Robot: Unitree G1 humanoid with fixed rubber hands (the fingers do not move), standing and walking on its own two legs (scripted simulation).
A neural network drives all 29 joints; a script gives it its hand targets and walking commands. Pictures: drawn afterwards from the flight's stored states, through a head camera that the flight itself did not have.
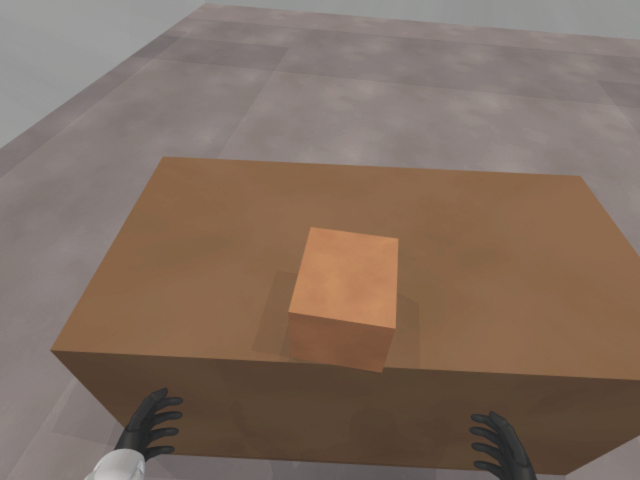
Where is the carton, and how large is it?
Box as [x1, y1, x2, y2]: [288, 227, 397, 372]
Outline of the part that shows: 311,227 288,311 291,357 381,372 395,328 397,239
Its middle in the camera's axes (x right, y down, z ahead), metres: +0.05 +0.10 +0.70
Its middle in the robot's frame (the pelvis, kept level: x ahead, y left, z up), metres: +0.45 -0.05 -0.09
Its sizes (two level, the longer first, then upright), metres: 0.192 0.163 0.144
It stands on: a pedestal, 0.61 m high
